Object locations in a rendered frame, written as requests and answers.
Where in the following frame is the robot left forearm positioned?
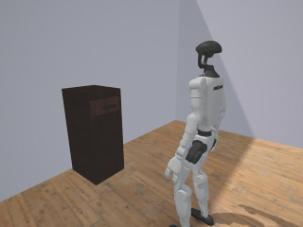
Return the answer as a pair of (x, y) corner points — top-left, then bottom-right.
(175, 114), (198, 160)

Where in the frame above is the robot left upper arm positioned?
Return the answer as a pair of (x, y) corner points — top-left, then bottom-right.
(188, 77), (206, 126)

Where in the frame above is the cabinet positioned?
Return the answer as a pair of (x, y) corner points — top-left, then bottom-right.
(62, 85), (125, 185)

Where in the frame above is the robot right hand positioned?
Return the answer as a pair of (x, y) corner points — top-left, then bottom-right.
(211, 134), (219, 151)

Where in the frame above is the robot right forearm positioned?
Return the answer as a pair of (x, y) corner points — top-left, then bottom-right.
(211, 110), (225, 134)

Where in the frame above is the robot left hand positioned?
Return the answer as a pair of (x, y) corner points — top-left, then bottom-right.
(165, 156), (184, 185)

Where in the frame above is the robot left thigh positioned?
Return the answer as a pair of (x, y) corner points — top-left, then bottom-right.
(173, 142), (203, 200)

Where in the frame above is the drawer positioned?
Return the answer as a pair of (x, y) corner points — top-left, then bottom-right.
(90, 96), (120, 117)

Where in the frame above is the handle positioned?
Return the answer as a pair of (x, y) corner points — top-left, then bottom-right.
(100, 104), (116, 110)

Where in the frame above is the left robot shin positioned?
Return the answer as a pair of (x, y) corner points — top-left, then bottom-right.
(173, 189), (191, 227)

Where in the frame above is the robot right upper arm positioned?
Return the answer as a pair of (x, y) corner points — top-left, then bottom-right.
(219, 76), (226, 114)

